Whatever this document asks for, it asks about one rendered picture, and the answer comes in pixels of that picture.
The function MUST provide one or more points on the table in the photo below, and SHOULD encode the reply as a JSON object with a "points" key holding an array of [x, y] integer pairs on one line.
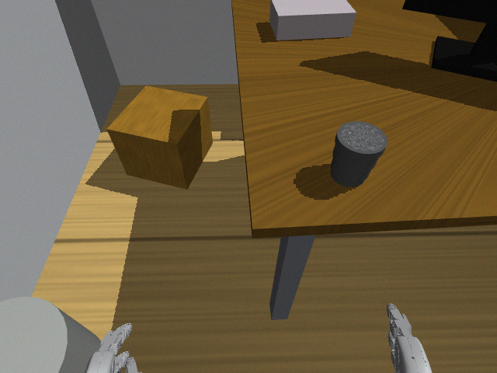
{"points": [[439, 168]]}

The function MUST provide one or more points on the right robot hand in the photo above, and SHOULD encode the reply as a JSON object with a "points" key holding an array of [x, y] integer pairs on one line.
{"points": [[407, 353]]}

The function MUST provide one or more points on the left robot hand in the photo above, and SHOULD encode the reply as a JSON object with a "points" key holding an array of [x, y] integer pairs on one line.
{"points": [[104, 360]]}

